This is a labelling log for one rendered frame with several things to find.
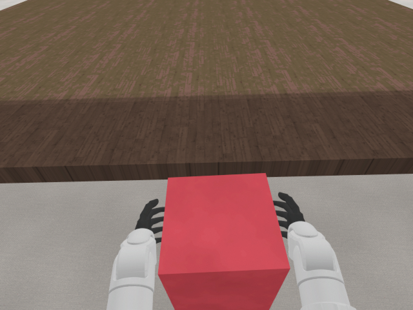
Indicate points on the robot left hand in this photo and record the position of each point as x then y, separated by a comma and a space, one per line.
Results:
145, 220

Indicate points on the carton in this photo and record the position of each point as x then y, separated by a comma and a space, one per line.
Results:
221, 246

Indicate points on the robot right hand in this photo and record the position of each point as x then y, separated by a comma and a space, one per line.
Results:
292, 213

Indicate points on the left robot forearm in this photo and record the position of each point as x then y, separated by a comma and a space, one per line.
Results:
133, 273

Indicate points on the right robot forearm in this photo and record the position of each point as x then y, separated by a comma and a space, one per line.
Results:
318, 275

